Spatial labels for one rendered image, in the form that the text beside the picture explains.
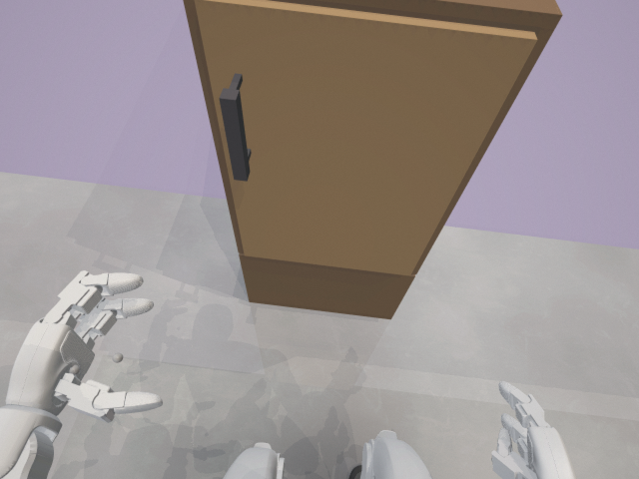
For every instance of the robot thigh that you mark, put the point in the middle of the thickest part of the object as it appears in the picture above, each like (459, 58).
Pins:
(388, 458)
(257, 463)

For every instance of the cupboard door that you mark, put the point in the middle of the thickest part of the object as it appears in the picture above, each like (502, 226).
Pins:
(361, 125)

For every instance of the robot left forearm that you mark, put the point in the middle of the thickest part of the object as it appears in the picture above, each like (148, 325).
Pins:
(26, 442)

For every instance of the left robot hand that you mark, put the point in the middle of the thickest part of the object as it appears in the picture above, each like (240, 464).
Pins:
(40, 376)

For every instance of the right robot hand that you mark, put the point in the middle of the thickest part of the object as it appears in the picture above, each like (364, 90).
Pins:
(541, 447)

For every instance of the robot left thigh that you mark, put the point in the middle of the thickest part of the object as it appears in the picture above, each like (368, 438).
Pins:
(257, 463)

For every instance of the handle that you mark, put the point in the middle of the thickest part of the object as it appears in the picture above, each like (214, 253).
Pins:
(232, 112)

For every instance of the robot right thigh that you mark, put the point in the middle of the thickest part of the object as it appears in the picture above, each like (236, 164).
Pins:
(388, 458)

